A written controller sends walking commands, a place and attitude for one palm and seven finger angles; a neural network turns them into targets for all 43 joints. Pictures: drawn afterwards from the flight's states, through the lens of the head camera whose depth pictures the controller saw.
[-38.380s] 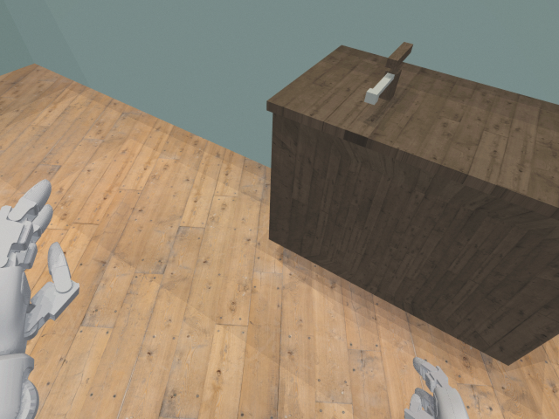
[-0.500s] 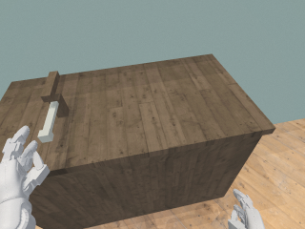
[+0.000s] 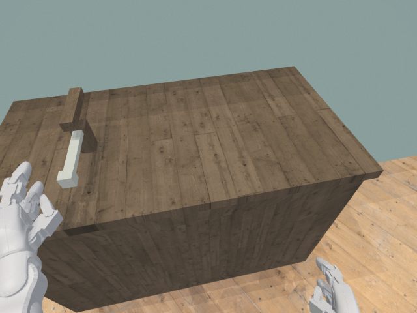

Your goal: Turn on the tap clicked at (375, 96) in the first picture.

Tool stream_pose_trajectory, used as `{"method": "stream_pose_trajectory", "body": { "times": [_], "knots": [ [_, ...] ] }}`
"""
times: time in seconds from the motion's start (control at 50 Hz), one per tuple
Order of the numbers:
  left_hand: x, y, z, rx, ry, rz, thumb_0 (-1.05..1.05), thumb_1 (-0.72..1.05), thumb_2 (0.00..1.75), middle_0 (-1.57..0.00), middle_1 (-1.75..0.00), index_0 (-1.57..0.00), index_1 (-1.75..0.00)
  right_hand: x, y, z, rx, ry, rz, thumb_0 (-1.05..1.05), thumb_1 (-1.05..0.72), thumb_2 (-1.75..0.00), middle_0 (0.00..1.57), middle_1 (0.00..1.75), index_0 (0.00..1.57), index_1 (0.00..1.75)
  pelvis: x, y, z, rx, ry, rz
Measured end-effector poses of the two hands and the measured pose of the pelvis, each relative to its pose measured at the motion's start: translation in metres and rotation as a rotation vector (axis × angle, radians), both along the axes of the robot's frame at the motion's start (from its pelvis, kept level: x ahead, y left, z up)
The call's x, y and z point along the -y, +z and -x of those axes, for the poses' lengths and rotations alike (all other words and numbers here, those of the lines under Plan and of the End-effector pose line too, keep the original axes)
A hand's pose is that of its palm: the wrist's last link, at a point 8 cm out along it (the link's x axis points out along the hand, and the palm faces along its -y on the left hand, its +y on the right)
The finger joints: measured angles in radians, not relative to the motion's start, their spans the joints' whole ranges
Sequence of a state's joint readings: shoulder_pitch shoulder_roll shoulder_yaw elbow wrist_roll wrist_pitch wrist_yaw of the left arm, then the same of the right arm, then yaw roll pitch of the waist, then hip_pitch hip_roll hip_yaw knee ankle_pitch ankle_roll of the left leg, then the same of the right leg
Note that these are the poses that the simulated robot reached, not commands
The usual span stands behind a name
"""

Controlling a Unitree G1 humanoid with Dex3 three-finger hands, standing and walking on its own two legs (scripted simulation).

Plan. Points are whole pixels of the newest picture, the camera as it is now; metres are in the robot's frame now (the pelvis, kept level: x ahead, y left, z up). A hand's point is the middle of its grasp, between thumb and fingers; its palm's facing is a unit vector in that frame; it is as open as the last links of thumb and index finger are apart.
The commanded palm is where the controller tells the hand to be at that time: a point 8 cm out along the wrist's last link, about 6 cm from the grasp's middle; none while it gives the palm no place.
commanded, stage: reach beside the lever's end, fingers flat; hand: left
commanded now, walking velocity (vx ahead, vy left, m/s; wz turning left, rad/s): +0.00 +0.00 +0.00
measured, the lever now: (67, 178) +0.34 +0.33 +0.07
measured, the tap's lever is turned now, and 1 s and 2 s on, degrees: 0 0 1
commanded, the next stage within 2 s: push the lever round in 1.60 s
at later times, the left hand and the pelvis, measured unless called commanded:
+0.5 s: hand (50, 200) +0.28 +0.33 +0.08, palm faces +0.54 -0.83 -0.11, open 7.7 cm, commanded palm +0.24 +0.36 +0.07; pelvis +0.00 +0.00 +0.00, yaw +0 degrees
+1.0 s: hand (56, 189) +0.31 +0.34 +0.07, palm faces +0.50 -0.86 -0.12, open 7.8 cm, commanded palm +0.25 +0.38 +0.06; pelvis +0.01 +0.01 -0.01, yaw -1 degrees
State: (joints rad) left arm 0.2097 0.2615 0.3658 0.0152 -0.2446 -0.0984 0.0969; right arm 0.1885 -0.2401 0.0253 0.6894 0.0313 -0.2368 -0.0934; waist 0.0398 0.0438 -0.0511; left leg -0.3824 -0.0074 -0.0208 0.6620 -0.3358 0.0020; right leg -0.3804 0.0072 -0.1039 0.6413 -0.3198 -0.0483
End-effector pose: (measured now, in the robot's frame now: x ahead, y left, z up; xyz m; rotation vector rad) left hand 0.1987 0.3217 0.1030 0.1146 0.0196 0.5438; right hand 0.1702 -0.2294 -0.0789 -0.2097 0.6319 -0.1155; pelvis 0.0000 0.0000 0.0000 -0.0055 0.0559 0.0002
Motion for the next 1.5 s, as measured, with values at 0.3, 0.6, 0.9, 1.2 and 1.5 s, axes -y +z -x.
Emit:
{"method": "stream_pose_trajectory", "body": {
  "times": [0.3, 0.6, 0.9, 1.2, 1.5],
  "knots": [
    [-0.023, -0.009, -0.024, 0.002, 0.007, 0.000, 0.01, 0.90, 0.90, -0.17, -0.20, -0.17, -0.20, 0.006, -0.009, 0.016, -0.075, -0.028, 0.031, 0.01, -0.91, -0.90, 0.21, 0.30, 0.20, 0.30, -0.005, -0.003, 0.002, -0.025, -0.002, 0.005],
    [-0.048, -0.019, -0.039, -0.006, 0.030, -0.002, 0.01, 0.90, 0.90, -0.16, -0.17, -0.16, -0.17, 0.016, -0.018, 0.032, -0.153, -0.062, 0.054, 0.01, -0.91, -0.90, 0.21, 0.30, 0.20, 0.30, -0.006, -0.006, 0.001, -0.057, -0.006, 0.011],
    [-0.052, -0.029, -0.072, -0.007, -0.010, 0.004, 0.02, 0.90, 0.90, -0.15, -0.15, -0.15, -0.15, 0.021, -0.027, 0.053, -0.239, -0.099, 0.070, 0.01, -0.91, -0.90, 0.21, 0.30, 0.20, 0.30, -0.008, -0.010, -0.001, -0.098, -0.013, 0.016],
    [-0.068, -0.037, -0.037, -0.010, 0.066, 0.004, 0.01, 0.90, 0.90, -0.15, -0.15, -0.15, -0.15, 0.016, -0.027, 0.048, -0.244, -0.087, 0.067, 0.01, -0.91, -0.90, 0.21, 0.30, 0.20, 0.30, -0.012, -0.011, -0.003, -0.092, -0.009, 0.021],
    [-0.056, -0.036, -0.076, -0.032, -0.011, 0.030, 0.01, 0.90, 0.90, -0.15, -0.15, -0.15, -0.15, 0.008, -0.022, 0.037, -0.192, -0.092, 0.060, 0.01, -0.91, -0.90, 0.21, 0.30, 0.20, 0.30, -0.014, -0.011, -0.002, -0.104, -0.015, 0.019]
  ]
}}
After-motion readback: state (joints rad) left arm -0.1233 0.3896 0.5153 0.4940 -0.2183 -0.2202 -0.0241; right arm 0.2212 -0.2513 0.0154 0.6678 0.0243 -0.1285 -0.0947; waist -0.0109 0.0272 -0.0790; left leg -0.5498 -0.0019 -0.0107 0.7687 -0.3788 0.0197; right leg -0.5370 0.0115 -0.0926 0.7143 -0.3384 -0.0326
